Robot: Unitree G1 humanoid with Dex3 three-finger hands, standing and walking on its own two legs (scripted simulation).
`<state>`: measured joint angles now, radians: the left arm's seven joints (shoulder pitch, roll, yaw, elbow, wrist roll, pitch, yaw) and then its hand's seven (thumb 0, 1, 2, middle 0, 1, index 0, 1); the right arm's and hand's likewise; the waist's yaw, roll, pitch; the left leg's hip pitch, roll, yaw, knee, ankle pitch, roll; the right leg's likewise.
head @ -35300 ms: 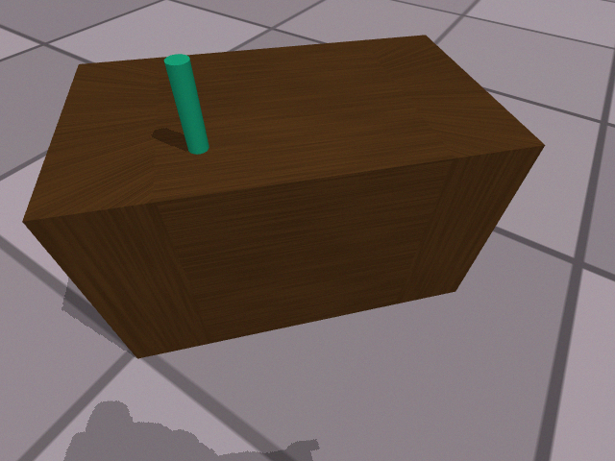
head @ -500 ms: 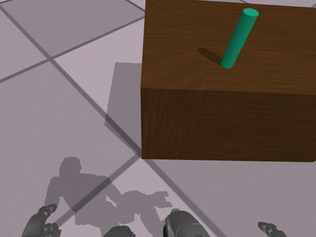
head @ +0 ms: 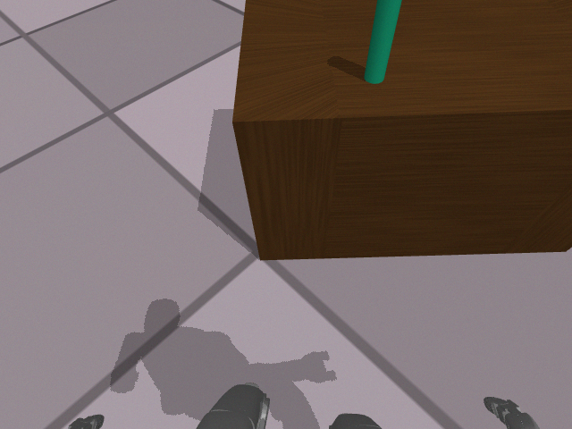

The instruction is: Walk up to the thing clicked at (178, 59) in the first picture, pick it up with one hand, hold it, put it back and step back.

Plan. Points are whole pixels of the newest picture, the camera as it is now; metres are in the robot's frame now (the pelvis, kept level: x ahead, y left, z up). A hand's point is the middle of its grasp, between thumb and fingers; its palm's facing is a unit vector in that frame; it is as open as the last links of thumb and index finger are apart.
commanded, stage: step back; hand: right
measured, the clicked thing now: (382, 35) +0.88 -0.21 +0.04
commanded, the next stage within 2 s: stand in 1.68 s
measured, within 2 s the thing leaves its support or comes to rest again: neither
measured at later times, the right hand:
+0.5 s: hand out of the picture -0.03 -0.30 -0.15, palm faces -0.08 +0.91 -0.40, open 7.4 cm
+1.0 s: hand out of the picture -0.16 -0.28 -0.15, palm faces -0.12 +0.93 -0.35, open 7.4 cm
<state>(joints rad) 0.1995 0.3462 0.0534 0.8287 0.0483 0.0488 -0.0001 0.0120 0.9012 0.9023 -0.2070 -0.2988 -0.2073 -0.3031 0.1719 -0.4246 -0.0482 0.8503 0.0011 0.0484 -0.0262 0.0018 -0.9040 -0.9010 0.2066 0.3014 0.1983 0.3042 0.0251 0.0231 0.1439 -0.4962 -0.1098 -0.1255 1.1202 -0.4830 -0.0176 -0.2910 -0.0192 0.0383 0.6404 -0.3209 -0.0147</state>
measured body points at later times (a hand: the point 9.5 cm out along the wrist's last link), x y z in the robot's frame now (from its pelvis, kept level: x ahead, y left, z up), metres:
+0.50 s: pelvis -0.17 -0.03 -0.01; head -0.12 -0.04 +0.43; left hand -0.10 +0.29 -0.13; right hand -0.03 -0.34 -0.12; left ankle -0.07 +0.11 -0.73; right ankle -0.20 -0.15 -0.73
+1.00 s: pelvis -0.24 -0.03 +0.00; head -0.23 -0.02 +0.45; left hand -0.21 +0.31 -0.12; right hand -0.15 -0.33 -0.13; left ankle -0.25 +0.11 -0.73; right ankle -0.21 -0.14 -0.72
